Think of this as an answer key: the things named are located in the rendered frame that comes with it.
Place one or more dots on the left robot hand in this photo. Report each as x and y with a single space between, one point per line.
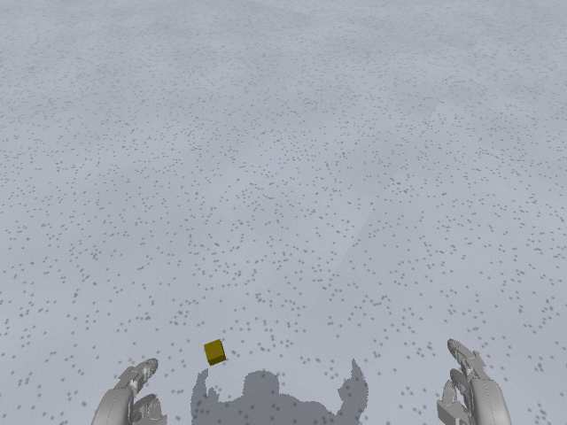
117 405

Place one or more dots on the right robot hand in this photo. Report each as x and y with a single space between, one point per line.
482 396

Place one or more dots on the cube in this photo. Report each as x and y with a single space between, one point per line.
214 352

